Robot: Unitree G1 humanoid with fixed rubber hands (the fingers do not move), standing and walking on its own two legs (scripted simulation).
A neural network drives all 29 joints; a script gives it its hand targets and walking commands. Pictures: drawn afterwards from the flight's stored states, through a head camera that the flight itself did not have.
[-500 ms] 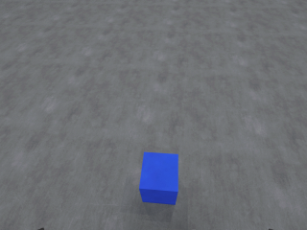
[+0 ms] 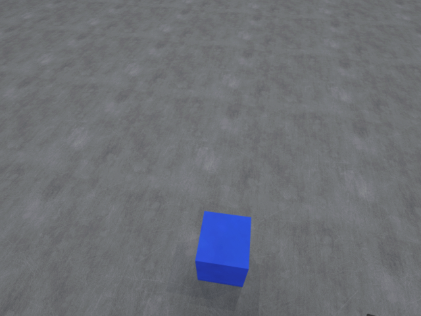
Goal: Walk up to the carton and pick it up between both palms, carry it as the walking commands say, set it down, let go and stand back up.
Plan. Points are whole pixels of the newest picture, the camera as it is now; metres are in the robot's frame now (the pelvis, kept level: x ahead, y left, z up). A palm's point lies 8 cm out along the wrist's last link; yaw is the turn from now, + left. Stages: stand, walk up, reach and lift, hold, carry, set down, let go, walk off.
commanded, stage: walk up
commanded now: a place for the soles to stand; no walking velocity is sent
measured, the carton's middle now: (223, 249) +0.48 -0.04 -0.63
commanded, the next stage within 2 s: reach and lift in 0.24 s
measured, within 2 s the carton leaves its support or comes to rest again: neither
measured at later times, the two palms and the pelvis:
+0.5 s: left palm (74, 313) +0.16 +0.28 -0.09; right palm out of the picture +0.14 -0.30 -0.10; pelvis +0.00 -0.01 +0.00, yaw -1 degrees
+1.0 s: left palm (110, 262) +0.26 +0.25 -0.12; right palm (338, 274) +0.23 -0.27 -0.13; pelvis -0.01 -0.02 -0.03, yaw -1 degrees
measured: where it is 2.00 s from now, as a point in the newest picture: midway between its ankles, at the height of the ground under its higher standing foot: outside the picture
